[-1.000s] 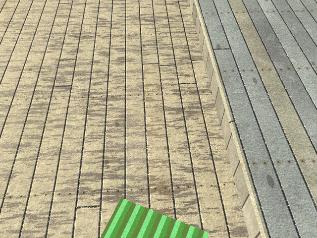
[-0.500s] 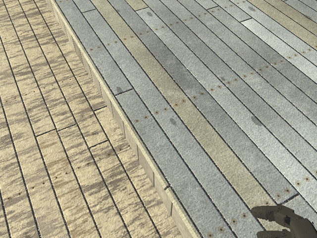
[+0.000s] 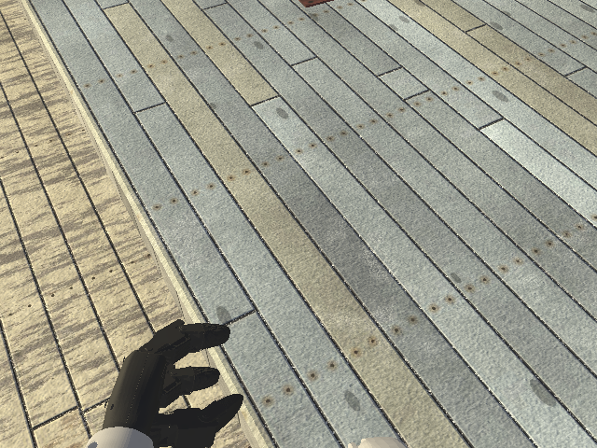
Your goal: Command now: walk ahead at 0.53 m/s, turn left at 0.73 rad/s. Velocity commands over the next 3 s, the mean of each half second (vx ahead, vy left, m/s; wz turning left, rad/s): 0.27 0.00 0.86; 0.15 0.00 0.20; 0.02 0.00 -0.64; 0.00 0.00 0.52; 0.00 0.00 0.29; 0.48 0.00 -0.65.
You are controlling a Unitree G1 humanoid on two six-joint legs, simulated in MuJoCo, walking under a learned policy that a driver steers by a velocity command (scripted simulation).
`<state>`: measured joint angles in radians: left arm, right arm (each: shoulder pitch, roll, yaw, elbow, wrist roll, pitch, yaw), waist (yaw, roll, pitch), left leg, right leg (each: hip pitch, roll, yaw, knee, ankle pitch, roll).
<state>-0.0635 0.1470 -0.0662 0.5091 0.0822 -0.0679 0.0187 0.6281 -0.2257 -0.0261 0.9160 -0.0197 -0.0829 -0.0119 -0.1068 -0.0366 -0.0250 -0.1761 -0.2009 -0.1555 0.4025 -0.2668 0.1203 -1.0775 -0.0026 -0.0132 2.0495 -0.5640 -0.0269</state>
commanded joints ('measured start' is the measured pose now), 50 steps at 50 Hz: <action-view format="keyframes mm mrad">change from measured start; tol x64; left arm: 1 -254 26 -6 -194 -28 -26 -5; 50 266 94 131 71 -41 154 47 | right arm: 1 110 -155 -37 -19 -10 -10 -41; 50 -379 -146 -33 -164 -15 36 -28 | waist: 1 24 24 47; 50 188 77 5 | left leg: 1 321 342 -384 -55 604 157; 7 -107 245 -178 205 1726 -17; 9 -342 -13 -39 955 -261 -132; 34 -237 198 202 125 460 -133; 40 779 643 -45 305 2077 96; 44 228 644 -75 -38 723 213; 50 44 646 58 -133 528 118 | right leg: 1 -436 4 72 -69 -148 -41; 9 1225 -438 637 -1296 1186 -297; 33 843 -358 -137 -1280 388 -8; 39 185 -111 -187 -122 -563 26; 50 -21 25 98 147 34 -5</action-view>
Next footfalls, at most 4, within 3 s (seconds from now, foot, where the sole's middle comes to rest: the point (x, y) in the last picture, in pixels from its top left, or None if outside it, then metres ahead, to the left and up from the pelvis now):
0.16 right None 0.33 -0.12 -0.63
0.76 left None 0.33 0.21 -0.77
1.24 right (277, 380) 0.58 0.01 -0.63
2.22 left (191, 401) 0.62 0.21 -0.77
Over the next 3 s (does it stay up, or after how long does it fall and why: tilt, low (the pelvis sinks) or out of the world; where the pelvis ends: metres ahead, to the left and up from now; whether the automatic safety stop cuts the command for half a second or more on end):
stays up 0.82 0.03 0.11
